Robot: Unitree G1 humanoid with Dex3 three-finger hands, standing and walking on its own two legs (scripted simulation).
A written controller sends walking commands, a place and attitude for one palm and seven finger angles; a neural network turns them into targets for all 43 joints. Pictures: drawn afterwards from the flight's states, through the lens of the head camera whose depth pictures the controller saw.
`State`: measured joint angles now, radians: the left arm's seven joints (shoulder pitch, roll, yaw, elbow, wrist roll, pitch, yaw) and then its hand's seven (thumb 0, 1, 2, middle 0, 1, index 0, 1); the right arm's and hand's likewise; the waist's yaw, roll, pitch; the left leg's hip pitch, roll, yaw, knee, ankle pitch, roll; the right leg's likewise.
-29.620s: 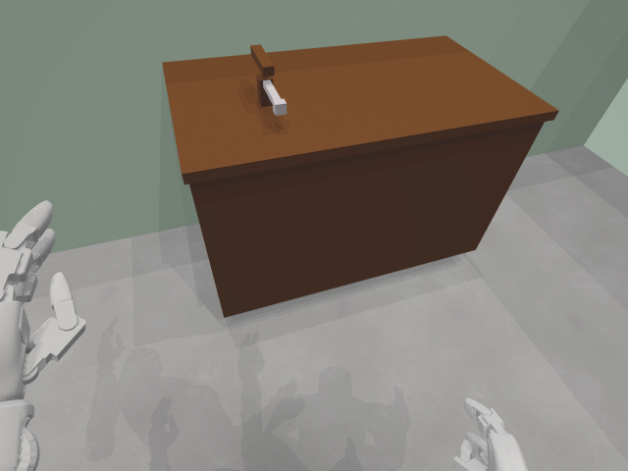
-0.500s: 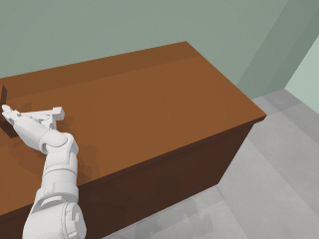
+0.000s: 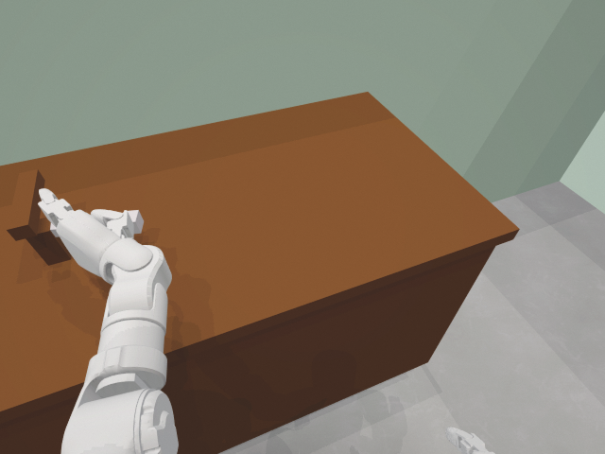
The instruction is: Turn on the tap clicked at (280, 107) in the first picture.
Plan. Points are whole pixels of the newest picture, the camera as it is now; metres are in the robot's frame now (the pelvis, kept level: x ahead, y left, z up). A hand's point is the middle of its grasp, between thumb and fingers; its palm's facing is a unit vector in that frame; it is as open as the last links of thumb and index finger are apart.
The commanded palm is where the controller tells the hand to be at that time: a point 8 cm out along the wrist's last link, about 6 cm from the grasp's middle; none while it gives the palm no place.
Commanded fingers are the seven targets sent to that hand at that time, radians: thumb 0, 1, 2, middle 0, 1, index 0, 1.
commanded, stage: lift the hand up off the lever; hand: left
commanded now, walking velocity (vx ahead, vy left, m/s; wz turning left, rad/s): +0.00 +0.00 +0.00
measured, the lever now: (132, 222) +0.46 +0.31 +0.04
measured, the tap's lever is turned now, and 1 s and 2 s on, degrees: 75 75 75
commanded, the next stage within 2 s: draw the hand back beside the body in 0.30 s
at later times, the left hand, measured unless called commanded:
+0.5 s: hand (142, 219) +0.39 +0.24 +0.13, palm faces +0.73 -0.67 -0.11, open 7.8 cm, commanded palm +0.32 +0.26 +0.13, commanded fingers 0.00 0.90 0.90 -0.16 -0.17 -0.16 -0.17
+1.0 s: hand (125, 273) +0.28 +0.21 +0.15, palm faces +0.30 -0.92 -0.26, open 7.7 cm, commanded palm +0.24 +0.26 +0.16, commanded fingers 0.00 0.90 0.90 -0.18 -0.24 -0.18 -0.24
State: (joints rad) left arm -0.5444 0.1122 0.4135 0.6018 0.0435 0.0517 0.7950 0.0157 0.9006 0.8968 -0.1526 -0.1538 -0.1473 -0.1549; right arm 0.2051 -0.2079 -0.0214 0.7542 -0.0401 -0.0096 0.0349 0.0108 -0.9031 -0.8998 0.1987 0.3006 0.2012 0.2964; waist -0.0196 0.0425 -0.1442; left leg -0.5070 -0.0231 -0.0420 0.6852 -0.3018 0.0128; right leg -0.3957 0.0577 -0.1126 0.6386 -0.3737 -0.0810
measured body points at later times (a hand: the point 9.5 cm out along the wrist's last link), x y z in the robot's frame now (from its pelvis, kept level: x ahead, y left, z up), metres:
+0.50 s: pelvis -0.01 -0.01 +0.00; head +0.00 -0.03 +0.45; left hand +0.34 +0.27 +0.14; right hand +0.14 -0.26 -0.11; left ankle +0.02 +0.11 -0.72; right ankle -0.03 -0.06 -0.72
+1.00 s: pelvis -0.01 -0.01 +0.02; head -0.03 -0.03 +0.47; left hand +0.26 +0.26 +0.16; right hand +0.17 -0.25 -0.07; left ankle +0.02 +0.11 -0.72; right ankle -0.03 -0.06 -0.72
